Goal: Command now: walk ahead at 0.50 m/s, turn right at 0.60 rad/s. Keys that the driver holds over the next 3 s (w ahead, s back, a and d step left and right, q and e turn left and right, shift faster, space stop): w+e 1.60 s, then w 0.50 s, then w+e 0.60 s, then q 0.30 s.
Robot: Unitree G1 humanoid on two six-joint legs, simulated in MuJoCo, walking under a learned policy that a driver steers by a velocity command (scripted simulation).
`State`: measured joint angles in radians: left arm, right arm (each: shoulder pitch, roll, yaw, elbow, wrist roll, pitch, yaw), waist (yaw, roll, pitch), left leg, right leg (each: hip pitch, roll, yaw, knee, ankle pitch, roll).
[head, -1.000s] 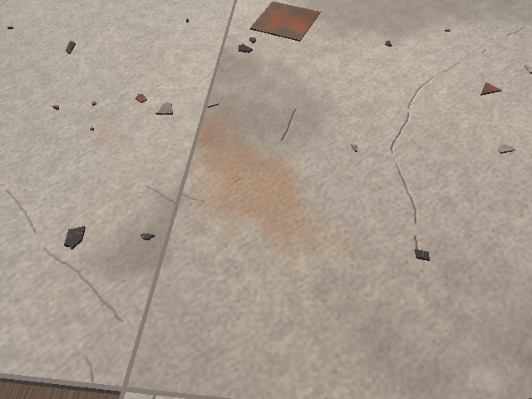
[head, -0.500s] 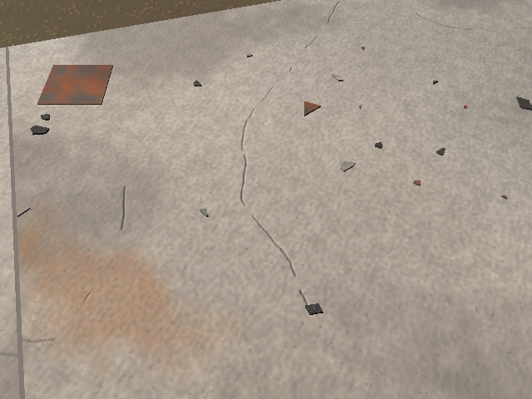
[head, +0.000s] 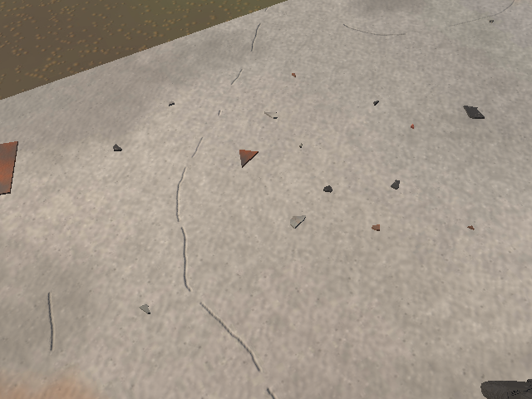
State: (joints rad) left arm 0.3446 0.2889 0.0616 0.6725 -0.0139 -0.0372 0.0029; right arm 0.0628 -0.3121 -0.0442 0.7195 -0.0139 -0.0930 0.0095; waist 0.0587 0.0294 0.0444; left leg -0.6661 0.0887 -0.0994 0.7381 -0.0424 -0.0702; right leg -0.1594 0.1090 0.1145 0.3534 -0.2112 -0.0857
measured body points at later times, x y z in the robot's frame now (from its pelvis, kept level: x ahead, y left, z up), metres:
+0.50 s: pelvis +0.27 +0.04 +0.00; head +0.30 +0.03 +0.45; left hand +0.53 +0.24 -0.09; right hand +0.22 -0.25 -0.12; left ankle +0.25 +0.16 -0.75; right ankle +0.35 -0.15 -0.68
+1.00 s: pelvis +0.52 -0.12 +0.00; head +0.54 -0.16 +0.45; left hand +0.74 +0.08 -0.10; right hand +0.55 -0.45 -0.09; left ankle +0.77 -0.05 -0.68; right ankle +0.45 -0.16 -0.75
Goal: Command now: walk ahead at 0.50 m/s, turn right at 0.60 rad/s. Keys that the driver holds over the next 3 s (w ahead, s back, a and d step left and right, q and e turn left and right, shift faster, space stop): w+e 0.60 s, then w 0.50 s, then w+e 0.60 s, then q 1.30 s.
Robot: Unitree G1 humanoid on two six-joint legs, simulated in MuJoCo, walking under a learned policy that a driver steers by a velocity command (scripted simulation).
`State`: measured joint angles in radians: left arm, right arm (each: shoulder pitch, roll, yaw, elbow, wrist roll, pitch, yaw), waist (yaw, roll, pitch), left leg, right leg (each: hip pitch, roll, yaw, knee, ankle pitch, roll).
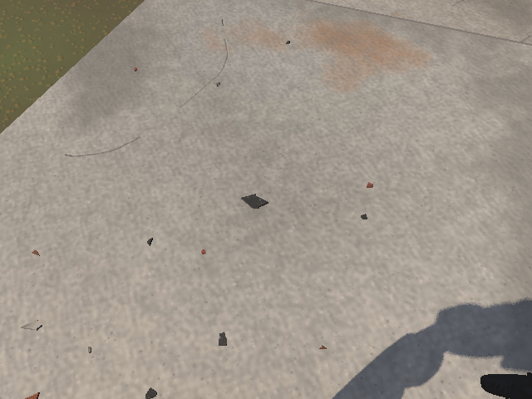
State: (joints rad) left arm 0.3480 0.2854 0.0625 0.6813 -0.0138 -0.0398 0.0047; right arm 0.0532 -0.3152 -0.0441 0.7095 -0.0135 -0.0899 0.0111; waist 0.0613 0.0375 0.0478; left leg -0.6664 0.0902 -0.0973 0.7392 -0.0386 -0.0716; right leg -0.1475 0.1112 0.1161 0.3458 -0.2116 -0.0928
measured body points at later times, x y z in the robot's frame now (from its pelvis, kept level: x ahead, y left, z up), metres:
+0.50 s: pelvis +0.28 +0.03 +0.00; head +0.31 +0.02 +0.45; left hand +0.54 +0.23 -0.09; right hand +0.22 -0.25 -0.12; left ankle +0.26 +0.15 -0.75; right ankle +0.36 -0.16 -0.68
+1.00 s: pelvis +0.52 -0.12 +0.00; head +0.54 -0.15 +0.45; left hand +0.71 +0.09 -0.11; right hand +0.55 -0.44 -0.10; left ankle +0.75 -0.03 -0.68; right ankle +0.45 -0.17 -0.75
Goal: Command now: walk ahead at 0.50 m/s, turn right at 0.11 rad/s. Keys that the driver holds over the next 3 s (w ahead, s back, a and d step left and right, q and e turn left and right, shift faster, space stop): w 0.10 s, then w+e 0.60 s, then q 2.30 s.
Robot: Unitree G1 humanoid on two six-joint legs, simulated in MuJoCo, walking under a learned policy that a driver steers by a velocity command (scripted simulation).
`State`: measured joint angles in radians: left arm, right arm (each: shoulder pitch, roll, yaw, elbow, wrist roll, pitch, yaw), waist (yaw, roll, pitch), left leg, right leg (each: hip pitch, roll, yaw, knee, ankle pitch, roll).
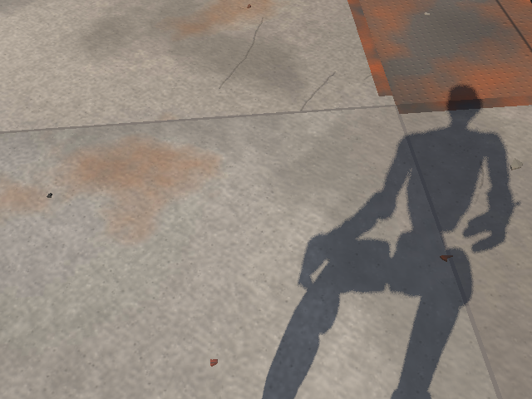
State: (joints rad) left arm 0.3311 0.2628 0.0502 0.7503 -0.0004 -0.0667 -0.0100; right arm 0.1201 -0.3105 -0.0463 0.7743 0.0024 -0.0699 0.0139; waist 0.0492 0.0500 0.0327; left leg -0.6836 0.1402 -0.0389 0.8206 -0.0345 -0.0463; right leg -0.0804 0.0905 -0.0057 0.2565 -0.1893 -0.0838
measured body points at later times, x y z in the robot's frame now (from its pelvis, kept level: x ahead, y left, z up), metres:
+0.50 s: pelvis +0.29 +0.06 +0.00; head +0.31 +0.06 +0.45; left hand +0.46 +0.32 -0.11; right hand +0.30 -0.22 -0.13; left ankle +0.28 +0.16 -0.75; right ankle +0.36 -0.12 -0.67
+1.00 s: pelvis +0.51 -0.05 +0.00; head +0.55 -0.08 +0.44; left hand +0.70 +0.17 -0.11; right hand +0.55 -0.36 -0.14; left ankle +0.61 +0.10 -0.68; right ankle +0.52 -0.13 -0.75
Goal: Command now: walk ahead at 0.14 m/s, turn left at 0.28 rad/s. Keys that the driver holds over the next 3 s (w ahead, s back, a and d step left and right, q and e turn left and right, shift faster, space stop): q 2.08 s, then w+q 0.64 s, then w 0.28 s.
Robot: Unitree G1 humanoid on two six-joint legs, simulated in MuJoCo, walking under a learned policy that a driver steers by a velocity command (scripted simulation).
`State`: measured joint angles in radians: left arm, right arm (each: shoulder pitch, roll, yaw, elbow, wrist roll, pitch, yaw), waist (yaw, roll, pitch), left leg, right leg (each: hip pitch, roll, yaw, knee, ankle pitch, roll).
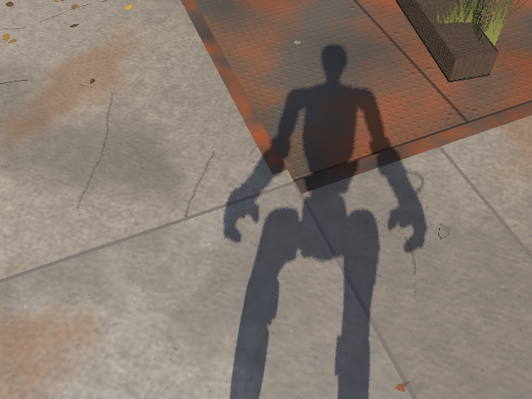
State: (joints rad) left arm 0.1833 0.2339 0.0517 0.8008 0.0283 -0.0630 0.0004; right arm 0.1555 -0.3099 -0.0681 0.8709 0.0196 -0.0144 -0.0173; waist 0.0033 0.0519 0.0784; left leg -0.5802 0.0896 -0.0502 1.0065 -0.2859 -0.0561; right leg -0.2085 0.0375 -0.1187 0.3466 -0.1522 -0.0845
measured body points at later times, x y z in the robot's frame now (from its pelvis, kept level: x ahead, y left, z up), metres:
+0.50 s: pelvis +0.09 +0.04 +0.00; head +0.14 +0.07 +0.44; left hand +0.18 +0.36 -0.12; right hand +0.30 -0.21 -0.10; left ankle +0.10 +0.13 -0.75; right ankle +0.14 -0.12 -0.68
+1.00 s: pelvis +0.12 +0.00 +0.00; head +0.16 +0.02 +0.45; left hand +0.06 +0.31 -0.11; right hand +0.40 -0.15 -0.11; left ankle +0.04 +0.13 -0.69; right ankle +0.18 -0.10 -0.75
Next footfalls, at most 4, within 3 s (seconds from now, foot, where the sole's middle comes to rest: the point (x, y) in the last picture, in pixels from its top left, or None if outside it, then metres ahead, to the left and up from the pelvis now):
0.26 left None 0.14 0.14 -0.78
0.70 right None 0.22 -0.08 -0.78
1.12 left None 0.07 0.14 -0.78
1.60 right None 0.25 0.01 -0.78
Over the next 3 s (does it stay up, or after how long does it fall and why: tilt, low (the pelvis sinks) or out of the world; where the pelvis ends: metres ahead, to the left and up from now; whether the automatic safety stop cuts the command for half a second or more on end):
stays up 0.06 0.38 -0.03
